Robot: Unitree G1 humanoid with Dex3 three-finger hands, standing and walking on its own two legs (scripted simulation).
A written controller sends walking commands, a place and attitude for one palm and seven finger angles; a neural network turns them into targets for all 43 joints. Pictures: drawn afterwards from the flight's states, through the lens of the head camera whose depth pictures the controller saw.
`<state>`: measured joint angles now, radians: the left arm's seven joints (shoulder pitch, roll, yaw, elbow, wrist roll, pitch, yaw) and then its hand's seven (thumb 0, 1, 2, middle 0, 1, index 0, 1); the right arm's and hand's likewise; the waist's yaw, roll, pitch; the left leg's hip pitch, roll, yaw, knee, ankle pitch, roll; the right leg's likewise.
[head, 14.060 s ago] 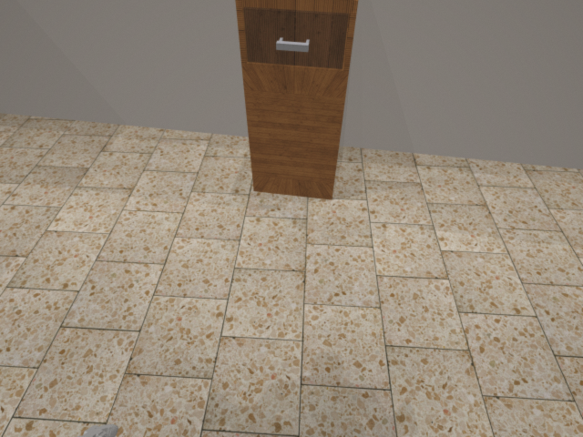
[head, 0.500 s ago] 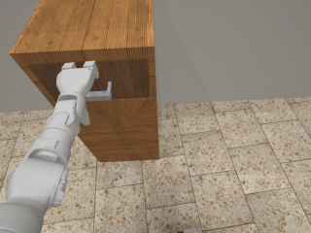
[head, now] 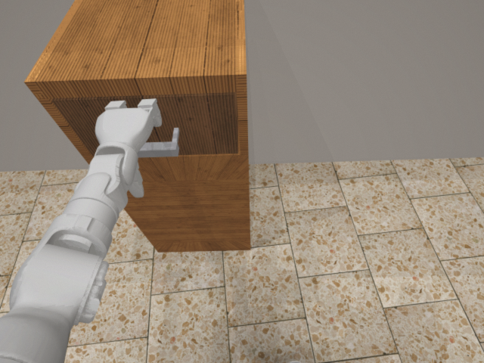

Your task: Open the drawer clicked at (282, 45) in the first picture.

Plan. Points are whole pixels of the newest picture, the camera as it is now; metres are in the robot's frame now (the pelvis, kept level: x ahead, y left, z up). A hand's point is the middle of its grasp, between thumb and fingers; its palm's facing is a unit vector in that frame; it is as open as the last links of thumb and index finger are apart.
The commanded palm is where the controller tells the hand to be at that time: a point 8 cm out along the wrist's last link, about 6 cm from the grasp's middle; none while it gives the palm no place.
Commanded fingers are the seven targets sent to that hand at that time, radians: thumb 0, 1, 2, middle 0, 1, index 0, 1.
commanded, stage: move the hooked fingers above the handle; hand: left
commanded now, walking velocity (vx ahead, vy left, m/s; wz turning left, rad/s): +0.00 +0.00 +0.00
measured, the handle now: (152, 141) +0.55 +0.18 +0.00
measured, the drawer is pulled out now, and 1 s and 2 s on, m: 0.00 0.00 0.00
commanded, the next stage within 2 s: lower the fingers behind the handle in 1.10 s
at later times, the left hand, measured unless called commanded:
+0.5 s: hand (139, 151) +0.47 +0.18 +0.06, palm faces -0.04 -0.04 -1.00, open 13.8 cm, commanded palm +0.45 +0.19 +0.11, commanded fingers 0.00 -0.50 0.30 -0.30 -1.20 -0.30 -1.20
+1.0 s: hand (138, 147) +0.48 +0.18 +0.05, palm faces +0.00 -0.03 -1.00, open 13.8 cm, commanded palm +0.46 +0.20 +0.11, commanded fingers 0.00 -0.50 0.30 -0.30 -1.20 -0.30 -1.20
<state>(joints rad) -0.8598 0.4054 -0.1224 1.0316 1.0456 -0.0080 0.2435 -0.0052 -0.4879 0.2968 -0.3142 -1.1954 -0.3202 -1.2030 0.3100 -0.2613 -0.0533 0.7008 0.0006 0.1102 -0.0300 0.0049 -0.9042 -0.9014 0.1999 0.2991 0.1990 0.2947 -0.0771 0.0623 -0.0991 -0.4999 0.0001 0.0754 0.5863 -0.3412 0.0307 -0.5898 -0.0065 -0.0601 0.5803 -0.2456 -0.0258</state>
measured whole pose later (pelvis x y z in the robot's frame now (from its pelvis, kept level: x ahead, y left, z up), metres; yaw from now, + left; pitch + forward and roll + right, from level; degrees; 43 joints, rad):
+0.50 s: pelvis +0.00 +0.00 +0.00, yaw +0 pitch +14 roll +0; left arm -0.81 0.40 -0.10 0.98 1.06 -0.08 0.25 -0.01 -0.49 0.30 -0.31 -1.20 -0.32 -1.20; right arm 0.33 -0.27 -0.06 0.71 0.00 0.11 -0.03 0.01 -0.90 -0.90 0.20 0.30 0.20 0.29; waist -0.07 0.05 -0.10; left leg -0.49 0.00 0.08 0.59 -0.34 0.03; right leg -0.58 -0.01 -0.06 0.58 -0.24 -0.02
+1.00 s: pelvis +0.00 +0.01 +0.00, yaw -1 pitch +15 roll +0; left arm -0.84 0.41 -0.07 1.03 1.09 -0.05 0.31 0.00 -0.49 0.30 -0.31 -1.20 -0.32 -1.20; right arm 0.32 -0.26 -0.05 0.71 -0.01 0.10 -0.02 0.01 -0.90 -0.90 0.20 0.30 0.20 0.29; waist -0.09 0.05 -0.11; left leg -0.52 0.00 0.09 0.61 -0.35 0.04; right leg -0.62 -0.01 -0.04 0.60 -0.25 -0.02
